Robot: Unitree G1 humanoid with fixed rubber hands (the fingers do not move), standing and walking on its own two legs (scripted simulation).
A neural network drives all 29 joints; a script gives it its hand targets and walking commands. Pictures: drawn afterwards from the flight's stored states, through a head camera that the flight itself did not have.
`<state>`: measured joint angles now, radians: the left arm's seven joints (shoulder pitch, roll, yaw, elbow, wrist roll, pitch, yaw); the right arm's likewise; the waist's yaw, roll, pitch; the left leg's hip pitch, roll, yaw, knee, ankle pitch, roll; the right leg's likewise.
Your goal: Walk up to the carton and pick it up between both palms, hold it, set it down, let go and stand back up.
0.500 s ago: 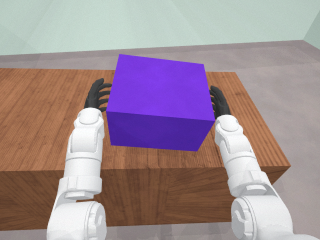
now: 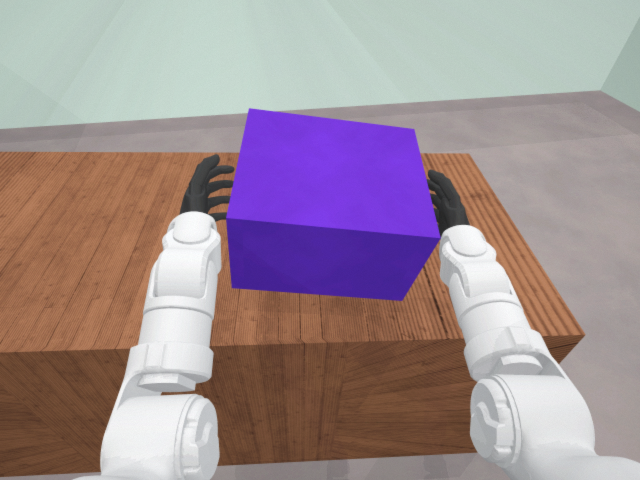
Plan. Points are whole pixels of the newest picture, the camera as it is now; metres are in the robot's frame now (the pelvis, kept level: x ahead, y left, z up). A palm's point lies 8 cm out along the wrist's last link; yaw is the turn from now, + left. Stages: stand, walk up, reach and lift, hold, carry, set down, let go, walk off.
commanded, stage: hold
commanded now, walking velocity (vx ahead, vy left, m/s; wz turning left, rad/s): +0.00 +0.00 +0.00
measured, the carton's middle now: (326, 205) +0.44 +0.01 +0.15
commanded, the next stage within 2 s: none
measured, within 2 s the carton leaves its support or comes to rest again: neither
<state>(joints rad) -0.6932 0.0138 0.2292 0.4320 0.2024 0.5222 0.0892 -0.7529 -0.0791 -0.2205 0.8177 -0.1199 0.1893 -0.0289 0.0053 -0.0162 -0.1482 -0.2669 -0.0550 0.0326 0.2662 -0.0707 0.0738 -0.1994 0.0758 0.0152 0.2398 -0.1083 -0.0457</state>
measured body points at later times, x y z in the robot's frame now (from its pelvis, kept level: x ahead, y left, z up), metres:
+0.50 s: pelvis +0.01 +0.00 +0.00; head -0.02 +0.02 +0.45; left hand +0.33 +0.18 +0.15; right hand +0.35 -0.14 +0.13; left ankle +0.04 +0.07 -0.75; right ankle +0.00 -0.09 -0.75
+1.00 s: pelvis -0.03 -0.01 +0.00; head -0.06 +0.01 +0.45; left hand +0.35 +0.17 +0.18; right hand +0.36 -0.15 +0.16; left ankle +0.04 +0.07 -0.75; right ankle +0.00 -0.09 -0.75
